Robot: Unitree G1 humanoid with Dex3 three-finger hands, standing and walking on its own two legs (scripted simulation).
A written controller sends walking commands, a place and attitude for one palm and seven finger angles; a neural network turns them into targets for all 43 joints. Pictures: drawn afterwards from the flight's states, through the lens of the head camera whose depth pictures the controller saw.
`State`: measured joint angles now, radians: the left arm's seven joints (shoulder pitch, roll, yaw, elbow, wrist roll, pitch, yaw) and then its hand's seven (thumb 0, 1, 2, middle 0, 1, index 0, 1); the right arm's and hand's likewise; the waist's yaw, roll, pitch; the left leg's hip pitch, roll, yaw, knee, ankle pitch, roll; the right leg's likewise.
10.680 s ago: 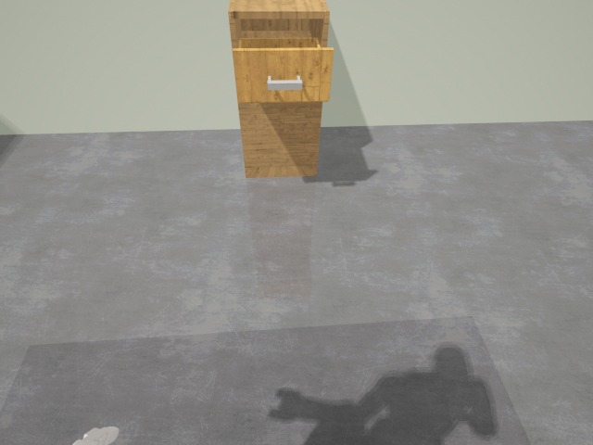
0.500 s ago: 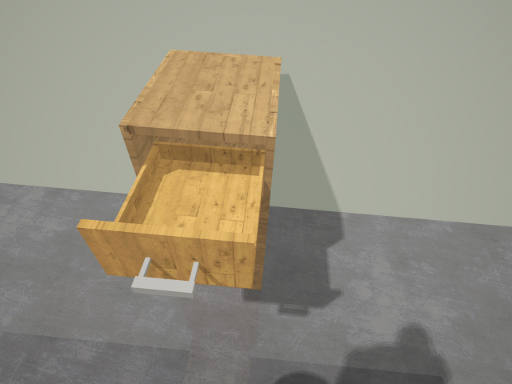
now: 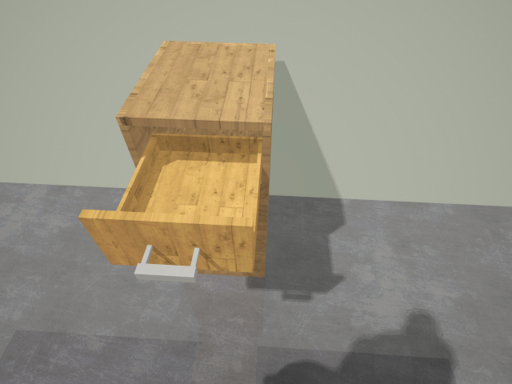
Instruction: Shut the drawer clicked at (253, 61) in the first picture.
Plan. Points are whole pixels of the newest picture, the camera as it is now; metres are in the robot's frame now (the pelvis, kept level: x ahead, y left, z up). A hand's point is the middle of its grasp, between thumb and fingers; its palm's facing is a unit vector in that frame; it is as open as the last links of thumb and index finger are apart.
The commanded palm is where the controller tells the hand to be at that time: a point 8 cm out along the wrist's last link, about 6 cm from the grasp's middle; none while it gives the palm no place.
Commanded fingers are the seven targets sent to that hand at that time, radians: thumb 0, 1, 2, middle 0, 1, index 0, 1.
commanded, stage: come to a stop and stand still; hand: left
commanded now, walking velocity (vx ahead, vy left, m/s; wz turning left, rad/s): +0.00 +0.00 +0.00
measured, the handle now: (169, 262) +0.36 +0.20 -0.08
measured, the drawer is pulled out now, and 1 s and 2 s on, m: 0.28 0.28 0.28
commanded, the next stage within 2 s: look again from close up in 1.12 s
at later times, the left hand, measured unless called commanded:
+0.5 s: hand out of the picture +0.02 +0.15 -0.16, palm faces -0.03 -0.98 -0.20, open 7.4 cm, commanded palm none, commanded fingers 0.00 0.90 0.90 -0.20 -0.30 -0.20 -0.30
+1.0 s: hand out of the picture +0.05 +0.13 -0.16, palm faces +0.00 -0.98 -0.21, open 7.4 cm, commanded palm none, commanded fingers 0.00 0.90 0.90 -0.20 -0.30 -0.20 -0.30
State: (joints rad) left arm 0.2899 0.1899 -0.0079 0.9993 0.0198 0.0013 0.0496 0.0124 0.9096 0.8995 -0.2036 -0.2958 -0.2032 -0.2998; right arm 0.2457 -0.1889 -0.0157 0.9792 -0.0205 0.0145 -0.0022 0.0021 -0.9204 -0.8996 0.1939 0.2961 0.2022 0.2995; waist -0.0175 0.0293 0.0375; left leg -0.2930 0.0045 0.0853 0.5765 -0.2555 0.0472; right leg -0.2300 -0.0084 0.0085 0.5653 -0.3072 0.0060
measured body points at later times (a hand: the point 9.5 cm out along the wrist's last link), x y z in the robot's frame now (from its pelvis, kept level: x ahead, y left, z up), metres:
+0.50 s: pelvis +0.02 -0.02 +0.01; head +0.03 -0.02 +0.46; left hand +0.02 +0.20 -0.15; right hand +0.02 -0.25 -0.15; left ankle +0.04 +0.09 -0.73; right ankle +0.00 -0.13 -0.73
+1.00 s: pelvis +0.04 -0.04 +0.01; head +0.05 -0.04 +0.46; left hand +0.05 +0.19 -0.15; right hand +0.05 -0.26 -0.15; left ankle +0.04 +0.09 -0.73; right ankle +0.00 -0.13 -0.73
